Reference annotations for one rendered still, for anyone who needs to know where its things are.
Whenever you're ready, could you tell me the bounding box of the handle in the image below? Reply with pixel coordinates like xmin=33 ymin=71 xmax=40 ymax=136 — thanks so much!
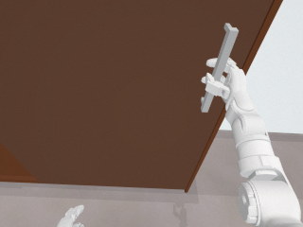
xmin=201 ymin=23 xmax=239 ymax=113

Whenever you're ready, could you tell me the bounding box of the left robot hand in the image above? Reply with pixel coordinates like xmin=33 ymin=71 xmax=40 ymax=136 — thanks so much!
xmin=57 ymin=204 xmax=84 ymax=227

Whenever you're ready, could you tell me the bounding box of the right robot hand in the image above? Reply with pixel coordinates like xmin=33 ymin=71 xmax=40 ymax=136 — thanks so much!
xmin=201 ymin=58 xmax=247 ymax=103

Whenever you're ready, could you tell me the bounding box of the robot right forearm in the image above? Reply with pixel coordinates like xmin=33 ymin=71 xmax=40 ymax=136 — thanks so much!
xmin=225 ymin=92 xmax=301 ymax=219

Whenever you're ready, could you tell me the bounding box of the wardrobe door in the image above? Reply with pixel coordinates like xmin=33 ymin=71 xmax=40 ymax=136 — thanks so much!
xmin=0 ymin=142 xmax=33 ymax=177
xmin=0 ymin=0 xmax=273 ymax=190

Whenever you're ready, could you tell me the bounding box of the right robot upper arm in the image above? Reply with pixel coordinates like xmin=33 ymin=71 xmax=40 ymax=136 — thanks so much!
xmin=239 ymin=180 xmax=303 ymax=227

